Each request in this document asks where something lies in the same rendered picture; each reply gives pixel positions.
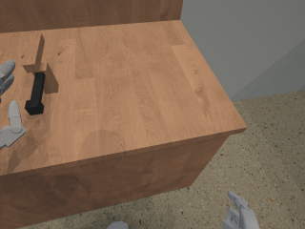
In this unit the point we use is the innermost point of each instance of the tap lever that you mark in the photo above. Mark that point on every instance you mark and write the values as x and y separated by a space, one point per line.
34 106

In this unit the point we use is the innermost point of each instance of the robot left hand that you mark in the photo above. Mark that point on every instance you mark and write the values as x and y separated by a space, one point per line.
10 133

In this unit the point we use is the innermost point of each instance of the counter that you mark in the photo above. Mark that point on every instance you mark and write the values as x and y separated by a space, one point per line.
131 107

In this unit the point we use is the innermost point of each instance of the robot right hand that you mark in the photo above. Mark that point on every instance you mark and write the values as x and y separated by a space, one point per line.
245 219

